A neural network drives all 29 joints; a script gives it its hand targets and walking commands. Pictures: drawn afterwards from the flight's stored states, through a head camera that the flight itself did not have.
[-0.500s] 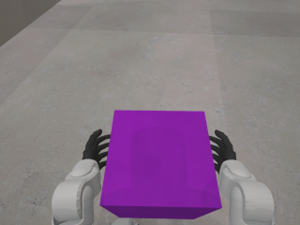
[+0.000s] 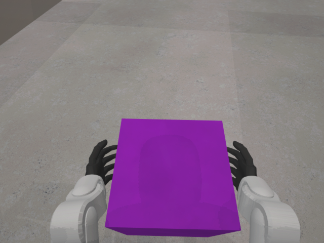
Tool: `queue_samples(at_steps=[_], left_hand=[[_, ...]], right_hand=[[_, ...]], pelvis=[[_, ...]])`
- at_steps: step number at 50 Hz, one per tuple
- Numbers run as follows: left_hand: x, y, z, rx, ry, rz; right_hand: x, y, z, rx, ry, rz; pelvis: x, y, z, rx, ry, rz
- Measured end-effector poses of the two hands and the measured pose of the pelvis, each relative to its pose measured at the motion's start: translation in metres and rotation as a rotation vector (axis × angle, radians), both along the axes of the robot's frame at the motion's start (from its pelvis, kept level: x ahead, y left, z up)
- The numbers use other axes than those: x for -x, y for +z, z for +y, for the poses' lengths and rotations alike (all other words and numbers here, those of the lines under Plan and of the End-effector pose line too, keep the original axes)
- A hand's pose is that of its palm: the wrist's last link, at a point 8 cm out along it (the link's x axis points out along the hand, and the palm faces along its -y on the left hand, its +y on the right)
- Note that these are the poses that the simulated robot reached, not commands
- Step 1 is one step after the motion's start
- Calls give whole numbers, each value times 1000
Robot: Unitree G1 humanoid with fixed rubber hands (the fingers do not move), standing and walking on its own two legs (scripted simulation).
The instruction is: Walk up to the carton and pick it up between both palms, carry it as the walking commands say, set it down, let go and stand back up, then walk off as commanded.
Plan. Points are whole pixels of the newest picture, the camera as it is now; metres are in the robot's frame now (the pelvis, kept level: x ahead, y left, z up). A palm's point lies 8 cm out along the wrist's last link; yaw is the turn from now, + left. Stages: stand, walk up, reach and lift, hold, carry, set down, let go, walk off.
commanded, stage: carry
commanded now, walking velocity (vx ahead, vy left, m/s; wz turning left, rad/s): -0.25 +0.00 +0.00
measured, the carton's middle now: (169, 184) +0.24 +0.01 +0.02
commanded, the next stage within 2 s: none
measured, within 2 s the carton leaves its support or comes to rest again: neither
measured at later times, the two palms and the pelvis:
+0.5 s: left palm out of the picture +0.05 +0.17 +0.09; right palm out of the picture +0.06 -0.13 +0.09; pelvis -0.17 +0.01 +0.01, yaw +1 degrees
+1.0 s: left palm out of the picture -0.10 +0.13 +0.10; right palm out of the picture -0.10 -0.17 +0.10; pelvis -0.33 -0.01 +0.01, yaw +0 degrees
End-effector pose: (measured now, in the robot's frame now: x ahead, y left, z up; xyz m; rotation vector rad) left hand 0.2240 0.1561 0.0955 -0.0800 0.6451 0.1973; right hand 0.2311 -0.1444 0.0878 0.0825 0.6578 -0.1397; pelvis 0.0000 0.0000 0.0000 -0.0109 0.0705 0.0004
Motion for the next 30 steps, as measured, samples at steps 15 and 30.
queue_samples(at_steps=[15, 30], left_hand=[[92, 5, -19, -11, -58, -1], [200, -1, 9, 32, 16, 9]], right_hand=[[105, 8, -19, -4, -54, -2], [195, 9, 9, 33, 17, 8]], pelvis=[[100, 4, -4, -39, -9, -2], [199, 7, 3, 21, 17, 0]])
